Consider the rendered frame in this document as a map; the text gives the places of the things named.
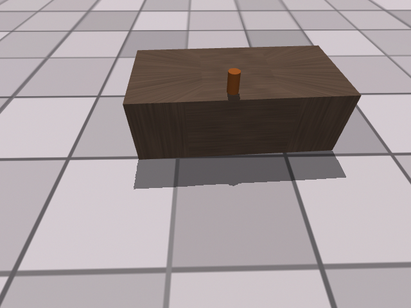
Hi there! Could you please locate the can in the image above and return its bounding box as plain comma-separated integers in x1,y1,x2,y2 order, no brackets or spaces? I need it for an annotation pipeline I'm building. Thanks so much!
227,68,241,95

